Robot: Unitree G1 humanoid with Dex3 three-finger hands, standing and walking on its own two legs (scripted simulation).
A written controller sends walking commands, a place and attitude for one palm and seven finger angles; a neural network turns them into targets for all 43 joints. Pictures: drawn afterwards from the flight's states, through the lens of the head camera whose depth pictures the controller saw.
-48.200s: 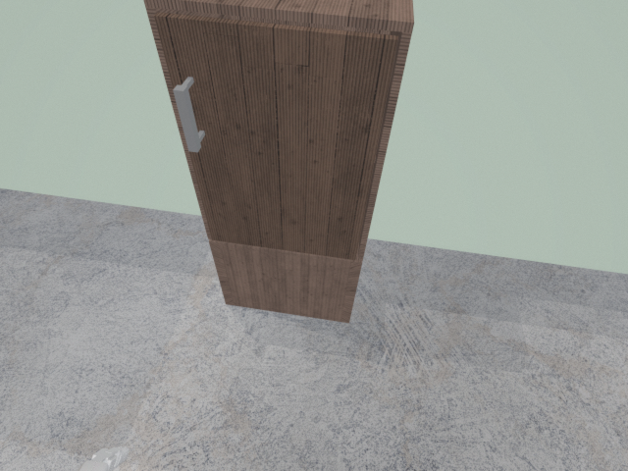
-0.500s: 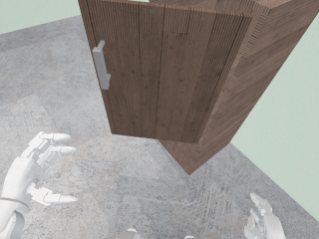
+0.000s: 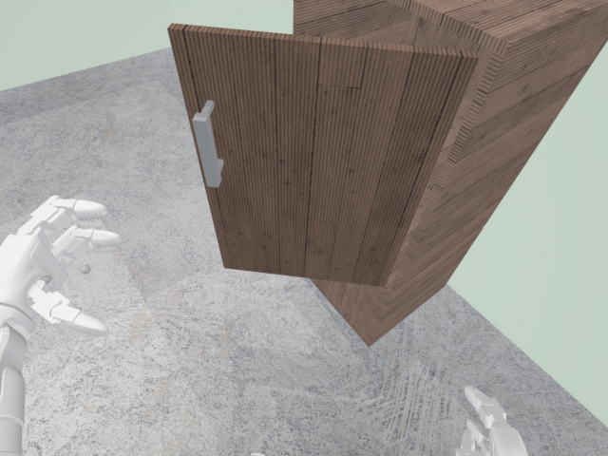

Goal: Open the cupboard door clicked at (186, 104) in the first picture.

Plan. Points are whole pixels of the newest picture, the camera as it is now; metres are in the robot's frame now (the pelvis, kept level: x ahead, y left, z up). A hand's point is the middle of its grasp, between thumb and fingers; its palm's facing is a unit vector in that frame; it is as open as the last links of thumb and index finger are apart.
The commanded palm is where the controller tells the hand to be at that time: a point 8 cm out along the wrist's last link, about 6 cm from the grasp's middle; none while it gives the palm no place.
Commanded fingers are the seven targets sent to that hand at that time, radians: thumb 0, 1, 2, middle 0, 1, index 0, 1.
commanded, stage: raise the hand with hooked fingers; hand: left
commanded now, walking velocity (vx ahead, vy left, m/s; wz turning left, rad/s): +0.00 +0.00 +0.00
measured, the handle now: (211, 145) +0.56 +0.19 +0.08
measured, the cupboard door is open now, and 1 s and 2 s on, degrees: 46 46 46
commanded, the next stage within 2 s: move the hooked fingers beside the handle in 0.44 s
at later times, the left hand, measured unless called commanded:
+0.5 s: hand (117, 272) +0.30 +0.25 +0.10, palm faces -0.01 -1.00 -0.03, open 14.0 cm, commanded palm +0.27 +0.29 +0.10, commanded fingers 0.00 -0.50 0.30 -0.30 -1.20 -0.30 -1.20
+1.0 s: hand (147, 223) +0.38 +0.24 +0.09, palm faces -0.03 -1.00 -0.02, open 14.0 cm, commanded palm +0.35 +0.30 +0.09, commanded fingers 0.00 -0.50 0.30 -0.30 -1.20 -0.30 -1.20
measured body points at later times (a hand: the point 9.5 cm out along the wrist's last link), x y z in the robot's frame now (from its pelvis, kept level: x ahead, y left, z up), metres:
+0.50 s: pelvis +0.01 -0.02 +0.00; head +0.04 -0.02 +0.45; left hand +0.29 +0.30 +0.10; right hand +0.16 -0.27 -0.07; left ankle +0.01 +0.09 -0.71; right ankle +0.00 -0.13 -0.71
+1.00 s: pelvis +0.00 -0.02 +0.00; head +0.06 -0.02 +0.45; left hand +0.37 +0.29 +0.10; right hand +0.11 -0.29 -0.09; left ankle +0.01 +0.09 -0.71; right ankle +0.00 -0.13 -0.71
